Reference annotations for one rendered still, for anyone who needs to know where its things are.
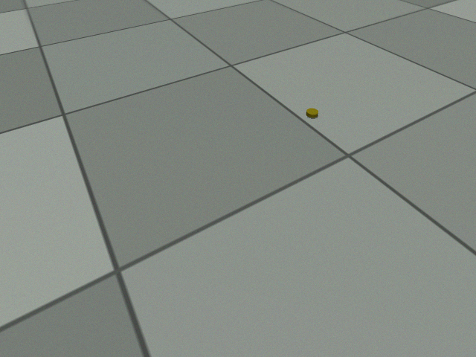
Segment tin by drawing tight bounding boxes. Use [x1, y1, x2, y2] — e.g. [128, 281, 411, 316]
[306, 108, 318, 118]

